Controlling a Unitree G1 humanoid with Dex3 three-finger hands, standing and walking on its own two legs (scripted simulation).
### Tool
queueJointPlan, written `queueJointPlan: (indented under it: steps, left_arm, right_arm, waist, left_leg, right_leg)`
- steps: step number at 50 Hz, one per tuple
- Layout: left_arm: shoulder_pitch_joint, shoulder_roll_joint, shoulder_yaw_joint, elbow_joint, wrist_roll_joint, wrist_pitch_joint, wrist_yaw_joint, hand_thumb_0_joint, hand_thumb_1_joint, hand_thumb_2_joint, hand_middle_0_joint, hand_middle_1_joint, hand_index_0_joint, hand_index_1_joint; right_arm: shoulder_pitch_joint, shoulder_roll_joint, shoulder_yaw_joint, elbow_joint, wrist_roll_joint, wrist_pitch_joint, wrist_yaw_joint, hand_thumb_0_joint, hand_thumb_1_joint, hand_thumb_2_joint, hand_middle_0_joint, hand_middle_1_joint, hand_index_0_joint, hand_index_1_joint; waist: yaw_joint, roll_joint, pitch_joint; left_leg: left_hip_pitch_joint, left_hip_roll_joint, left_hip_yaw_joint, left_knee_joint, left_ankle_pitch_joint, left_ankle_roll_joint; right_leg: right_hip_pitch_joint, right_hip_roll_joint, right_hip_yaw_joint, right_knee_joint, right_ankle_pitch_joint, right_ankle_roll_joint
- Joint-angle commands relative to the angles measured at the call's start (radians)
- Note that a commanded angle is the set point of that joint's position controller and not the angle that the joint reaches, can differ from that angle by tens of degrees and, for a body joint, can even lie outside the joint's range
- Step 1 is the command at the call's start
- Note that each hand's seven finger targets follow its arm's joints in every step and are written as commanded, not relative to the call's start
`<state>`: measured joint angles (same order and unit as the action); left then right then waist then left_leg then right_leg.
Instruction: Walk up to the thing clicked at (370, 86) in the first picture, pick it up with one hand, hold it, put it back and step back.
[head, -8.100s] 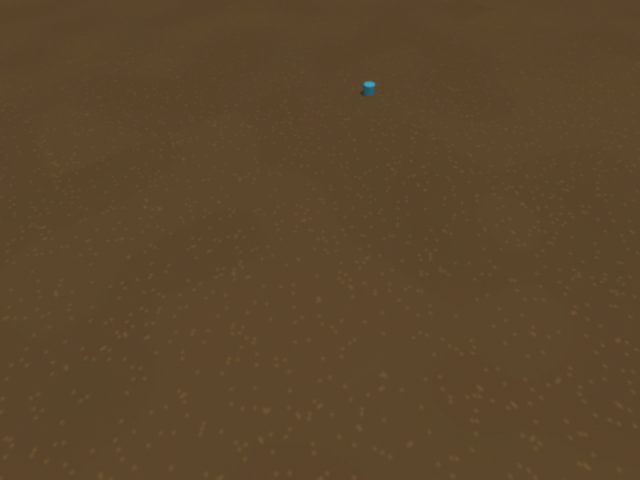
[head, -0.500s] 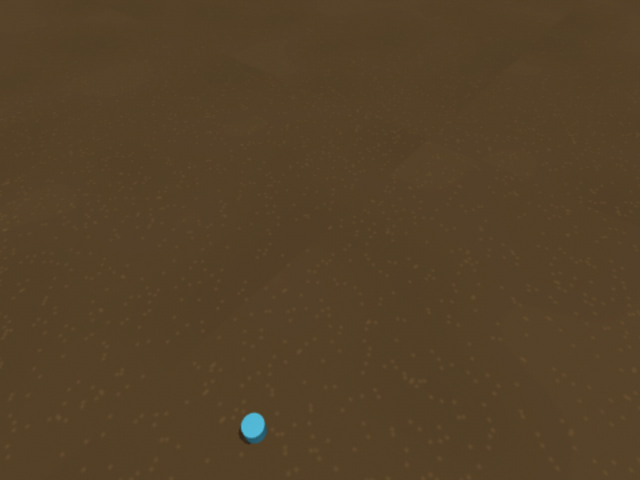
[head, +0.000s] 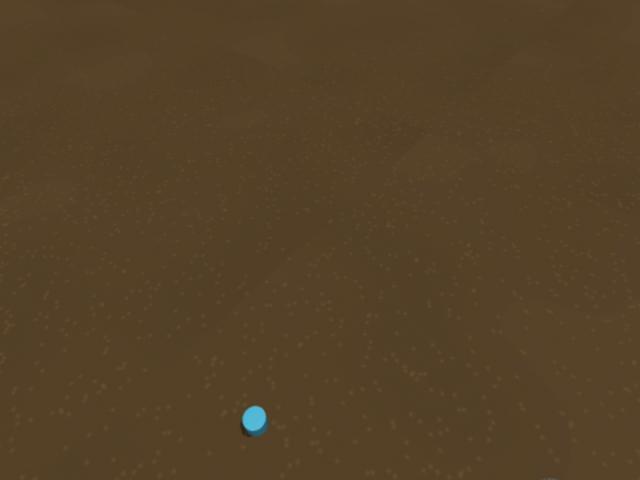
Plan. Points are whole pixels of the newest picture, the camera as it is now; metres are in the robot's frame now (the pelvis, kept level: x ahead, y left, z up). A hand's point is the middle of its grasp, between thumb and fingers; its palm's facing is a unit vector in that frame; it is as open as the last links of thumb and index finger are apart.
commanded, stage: stand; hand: left
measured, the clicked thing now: (255, 421) +0.39 +0.23 -0.75
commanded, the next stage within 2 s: none
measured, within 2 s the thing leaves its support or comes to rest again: neither
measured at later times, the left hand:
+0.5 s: hand out of the picture +0.06 +0.25 -0.16, palm faces -0.03 -0.94 -0.33, open 7.4 cm
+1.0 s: hand out of the picture +0.07 +0.25 -0.16, palm faces -0.03 -0.94 -0.33, open 7.4 cm
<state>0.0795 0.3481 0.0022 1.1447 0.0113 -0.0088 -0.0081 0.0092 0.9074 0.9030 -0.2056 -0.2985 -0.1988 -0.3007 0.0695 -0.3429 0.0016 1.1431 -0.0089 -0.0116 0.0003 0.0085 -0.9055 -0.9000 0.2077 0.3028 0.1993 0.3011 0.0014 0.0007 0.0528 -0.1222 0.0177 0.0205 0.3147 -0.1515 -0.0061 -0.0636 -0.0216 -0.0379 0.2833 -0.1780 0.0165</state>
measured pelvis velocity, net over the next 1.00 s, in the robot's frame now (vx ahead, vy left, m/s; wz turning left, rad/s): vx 0.00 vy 0.00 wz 0.00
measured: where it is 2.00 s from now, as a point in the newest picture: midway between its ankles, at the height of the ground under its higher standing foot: outside the picture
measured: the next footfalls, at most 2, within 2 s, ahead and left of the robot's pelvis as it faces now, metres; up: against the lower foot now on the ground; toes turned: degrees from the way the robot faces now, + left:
none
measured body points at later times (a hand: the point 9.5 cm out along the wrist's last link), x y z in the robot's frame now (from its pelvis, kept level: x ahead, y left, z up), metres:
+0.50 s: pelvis -0.01 +0.00 +0.00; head -0.01 +0.00 +0.45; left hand +0.06 +0.30 -0.14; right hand +0.07 -0.30 -0.13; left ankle +0.01 +0.12 -0.75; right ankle -0.01 -0.13 -0.75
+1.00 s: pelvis +0.00 +0.00 +0.00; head +0.00 +0.00 +0.45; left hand +0.07 +0.30 -0.14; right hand +0.07 -0.30 -0.13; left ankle +0.01 +0.12 -0.75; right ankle -0.01 -0.13 -0.75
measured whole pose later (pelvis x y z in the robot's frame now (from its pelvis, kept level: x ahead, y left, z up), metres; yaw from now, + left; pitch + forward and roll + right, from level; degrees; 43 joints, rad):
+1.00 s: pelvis +0.00 +0.00 +0.00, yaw +0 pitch -2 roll +0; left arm 0.12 0.35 -0.01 1.13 0.01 -0.01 -0.01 0.01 0.91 0.90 -0.21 -0.30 -0.20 -0.30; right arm 0.11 -0.35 0.00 1.15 -0.01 -0.01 0.00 0.01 -0.91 -0.90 0.21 0.30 0.20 0.30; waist 0.00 0.00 0.04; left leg -0.13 0.01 0.02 0.32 -0.15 0.00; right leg -0.08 -0.03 -0.04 0.30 -0.18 0.02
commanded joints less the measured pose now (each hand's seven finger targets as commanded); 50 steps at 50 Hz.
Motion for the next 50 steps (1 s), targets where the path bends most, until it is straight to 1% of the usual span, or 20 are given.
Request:
queueJointPlan:
  steps: [1, 2, 3, 4, 5, 6, 7, 8, 9, 11, 13, 19, 21, 29, 31, 37, 43, 45, 47, 50]
  left_arm:
    - [-0.026, 0.205, 0.036, -0.06, -0.001, -0.022, 0.016, 0.0, 0.9, 0.9, -0.2, -0.3, -0.2, -0.3]
    - [-0.029, 0.207, 0.036, -0.06, 0.0, -0.024, 0.016, 0.0, 0.9, 0.9, -0.2, -0.3, -0.2, -0.3]
    - [-0.033, 0.216, 0.038, -0.061, -0.002, -0.023, 0.017, 0.0, 0.9, 0.9, -0.2, -0.3, -0.2, -0.3]
    - [-0.031, 0.212, 0.037, -0.061, -0.002, -0.023, 0.016, 0.0, 0.9, 0.9, -0.2, -0.3, -0.2, -0.3]
    - [-0.027, 0.207, 0.035, -0.06, -0.001, -0.022, 0.016, 0.0, 0.9, 0.9, -0.2, -0.3, -0.2, -0.3]
    - [-0.023, 0.208, 0.035, -0.063, -0.002, -0.022, 0.017, 0.0, 0.9, 0.9, -0.2, -0.3, -0.2, -0.3]
    - [-0.029, 0.206, 0.034, -0.06, -0.003, -0.023, 0.016, 0.0, 0.9, 0.9, -0.2, -0.3, -0.2, -0.3]
    - [-0.018, 0.207, 0.034, -0.062, -0.001, -0.024, 0.016, 0.0, 0.9, 0.9, -0.2, -0.3, -0.2, -0.3]
    - [-0.026, 0.213, 0.035, -0.062, -0.002, -0.024, 0.016, 0.0, 0.9, 0.9, -0.2, -0.3, -0.2, -0.3]
    - [-0.018, 0.211, 0.035, -0.062, -0.001, -0.025, 0.017, 0.0, 0.9, 0.9, -0.2, -0.3, -0.2, -0.3]
    - [-0.015, 0.212, 0.035, -0.061, 0.001, -0.023, 0.017, 0.0, 0.9, 0.9, -0.2, -0.3, -0.2, -0.3]
    - [-0.007, 0.216, 0.034, -0.067, -0.002, -0.025, 0.015, 0.0, 0.9, 0.9, -0.2, -0.3, -0.2, -0.3]
    - [-0.002, 0.214, 0.035, -0.063, -0.002, -0.023, 0.015, 0.0, 0.9, 0.9, -0.2, -0.3, -0.2, -0.3]
    - [0.0, 0.213, 0.033, -0.068, 0.0, -0.02, 0.015, 0.0, 0.9, 0.9, -0.2, -0.3, -0.2, -0.3]
    - [0.015, 0.209, 0.032, -0.064, -0.001, -0.02, 0.013, 0.0, 0.9, 0.9, -0.2, -0.3, -0.2, -0.3]
    - [0.012, 0.217, 0.032, -0.07, -0.001, -0.025, 0.014, 0.0, 0.9, 0.9, -0.2, -0.3, -0.2, -0.3]
    - [0.018, 0.213, 0.034, -0.071, -0.001, -0.022, 0.014, 0.0, 0.9, 0.9, -0.2, -0.3, -0.2, -0.3]
    - [0.011, 0.218, 0.036, -0.076, 0.0, -0.022, 0.015, 0.0, 0.9, 0.9, -0.2, -0.3, -0.2, -0.3]
    - [0.013, 0.214, 0.035, -0.073, -0.001, -0.02, 0.015, 0.0, 0.9, 0.9, -0.2, -0.3, -0.2, -0.3]
    - [0.012, 0.212, 0.034, -0.074, 0.001, -0.021, 0.016, 0.0, 0.9, 0.9, -0.2, -0.3, -0.2, -0.3]
  right_arm:
    - [-0.051, -0.221, -0.037, -0.059, 0.0, -0.019, -0.006, 0.0, -0.9, -0.9, 0.2, 0.3, 0.2, 0.3]
    - [-0.048, -0.219, -0.037, -0.061, 0.001, -0.02, -0.005, 0.0, -0.9, -0.9, 0.2, 0.3, 0.2, 0.3]
    - [-0.046, -0.215, -0.036, -0.06, 0.0, -0.019, -0.005, 0.0, -0.9, -0.9, 0.2, 0.3, 0.2, 0.3]
    - [-0.046, -0.218, -0.037, -0.059, -0.001, -0.02, -0.006, 0.0, -0.9, -0.9, 0.2, 0.3, 0.2, 0.3]
    - [-0.047, -0.218, -0.036, -0.058, -0.001, -0.02, -0.006, 0.0, -0.9, -0.9, 0.2, 0.3, 0.2, 0.3]
    - [-0.052, -0.221, -0.038, -0.059, 0.0, -0.02, -0.006, 0.0, -0.9, -0.9, 0.2, 0.3, 0.2, 0.3]
    - [-0.042, -0.217, -0.036, -0.055, 0.001, -0.02, -0.005, 0.0, -0.9, -0.9, 0.2, 0.3, 0.2, 0.3]
    - [-0.048, -0.221, -0.038, -0.058, 0.0, -0.02, -0.004, 0.0, -0.9, -0.9, 0.2, 0.3, 0.2, 0.3]
    - [-0.035, -0.213, -0.035, -0.056, 0.0, -0.02, -0.004, 0.0, -0.9, -0.9, 0.2, 0.3, 0.2, 0.3]
    - [-0.046, -0.22, -0.039, -0.058, 0.0, -0.019, -0.003, 0.0, -0.9, -0.9, 0.2, 0.3, 0.2, 0.3]
    - [-0.041, -0.22, -0.039, -0.057, 0.0, -0.017, -0.004, 0.0, -0.9, -0.9, 0.2, 0.3, 0.2, 0.3]
    - [-0.027, -0.215, -0.037, -0.056, -0.002, -0.019, -0.002, 0.0, -0.9, -0.9, 0.2, 0.3, 0.2, 0.3]
    - [-0.026, -0.221, -0.038, -0.053, -0.002, -0.019, -0.003, 0.0, -0.9, -0.9, 0.2, 0.3, 0.2, 0.3]
    - [-0.016, -0.223, -0.038, -0.055, -0.002, -0.019, -0.003, 0.0, -0.9, -0.9, 0.2, 0.3, 0.2, 0.3]
    - [-0.016, -0.221, -0.036, -0.052, 0.0, -0.017, -0.002, 0.0, -0.9, -0.9, 0.2, 0.3, 0.2, 0.3]
    - [-0.011, -0.22, -0.035, -0.054, -0.002, -0.019, -0.001, 0.0, -0.9, -0.9, 0.2, 0.3, 0.2, 0.3]
    - [-0.006, -0.219, -0.034, -0.056, -0.001, -0.02, -0.004, 0.0, -0.9, -0.9, 0.2, 0.3, 0.2, 0.3]
    - [-0.003, -0.218, -0.033, -0.059, -0.002, -0.022, -0.004, 0.0, -0.9, -0.9, 0.2, 0.3, 0.2, 0.3]
    - [-0.014, -0.221, -0.033, -0.059, -0.001, -0.022, -0.006, 0.0, -0.9, -0.9, 0.2, 0.3, 0.2, 0.3]
    - [-0.012, -0.222, -0.035, -0.061, 0.0, -0.02, -0.006, 0.0, -0.9, -0.9, 0.2, 0.3, 0.2, 0.3]
  waist:
    - [-0.001, 0.012, -0.078]
    - [-0.003, 0.004, -0.09]
    - [-0.005, -0.009, -0.086]
    - [-0.004, 0.002, -0.096]
    - [-0.002, 0.011, -0.086]
    - [-0.001, 0.008, -0.088]
    - [-0.005, 0.003, -0.075]
    - [-0.001, 0.002, -0.085]
    - [-0.007, -0.004, -0.08]
    - [-0.003, 0.002, -0.075]
    - [-0.005, 0.004, -0.056]
    - [-0.005, 0.008, -0.07]
    - [-0.004, 0.02, -0.055]
    - [-0.004, 0.006, -0.051]
    - [-0.001, 0.009, -0.038]
    - [-0.003, -0.002, -0.06]
    - [-0.002, 0.006, -0.068]
    - [-0.003, 0.01, -0.078]
    - [0.0, 0.016, -0.076]
    - [-0.001, 0.006, -0.077]
  left_leg:
    - [0.034, 0.119, -0.099, -0.052, 0.118, 0.017]
    - [0.044, 0.123, -0.099, -0.045, 0.142, 0.021]
    - [0.049, 0.122, -0.1, -0.048, 0.142, 0.017]
    - [0.056, 0.126, -0.096, -0.04, 0.157, 0.021]
    - [0.039, 0.122, -0.098, -0.047, 0.134, 0.018]
    - [0.049, 0.123, -0.099, -0.043, 0.142, 0.02]
    - [0.027, 0.121, -0.101, -0.052, 0.118, 0.02]
    - [0.044, 0.124, -0.099, -0.046, 0.122, 0.025]
    - [0.031, 0.124, -0.101, -0.053, 0.126, 0.023]
    - [0.043, 0.123, -0.101, -0.047, 0.113, 0.025]
    - [0.024, 0.117, -0.102, -0.055, 0.066, 0.023]
    - [0.027, 0.12, -0.103, -0.054, 0.092, 0.023]
    - [0.011, 0.117, -0.105, -0.058, 0.054, 0.022]
    - [0.009, 0.119, -0.107, -0.059, 0.046, 0.024]
    - [-0.002, 0.116, -0.112, -0.067, 0.006, 0.023]
    - [0.016, 0.119, -0.111, -0.051, 0.071, 0.026]
    - [0.013, 0.118, -0.108, -0.049, 0.092, 0.025]
    - [0.014, 0.12, -0.107, -0.047, 0.132, 0.026]
    - [0.028, 0.121, -0.105, -0.044, 0.131, 0.023]
    - [0.027, 0.122, -0.105, -0.037, 0.145, 0.027]
  right_leg:
    - [-0.024, -0.121, 0.089, -0.048, 0.095, -0.023]
    - [-0.016, -0.125, 0.092, -0.046, 0.121, -0.023]
    - [-0.032, -0.122, 0.09, -0.041, 0.11, -0.024]
    - [-0.023, -0.126, 0.095, -0.041, 0.129, -0.026]
    - [-0.028, -0.123, 0.092, -0.045, 0.108, -0.025]
    - [-0.027, -0.124, 0.092, -0.043, 0.113, -0.026]
    - [-0.025, -0.123, 0.093, -0.048, 0.091, -0.024]
    - [-0.028, -0.125, 0.094, -0.047, 0.106, -0.026]
    - [-0.023, -0.125, 0.094, -0.044, 0.104, -0.025]
    - [-0.041, -0.124, 0.095, -0.05, 0.087, -0.025]
    - [-0.05, -0.121, 0.094, -0.056, 0.05, -0.026]
    - [-0.043, -0.123, 0.099, -0.047, 0.065, -0.03]
    - [-0.042, -0.122, 0.101, -0.051, 0.042, -0.029]
    - [-0.055, -0.121, 0.101, -0.043, 0.022, -0.033]
    - [-0.066, -0.117, 0.1, -0.051, -0.005, -0.031]
    - [-0.053, -0.122, 0.101, -0.042, 0.038, -0.03]
    - [-0.035, -0.124, 0.102, -0.039, 0.074, -0.032]
    - [-0.021, -0.125, 0.098, -0.03, 0.109, -0.03]
    - [-0.035, -0.124, 0.096, -0.026, 0.095, -0.03]
    - [-0.028, -0.124, 0.092, -0.033, 0.113, -0.028]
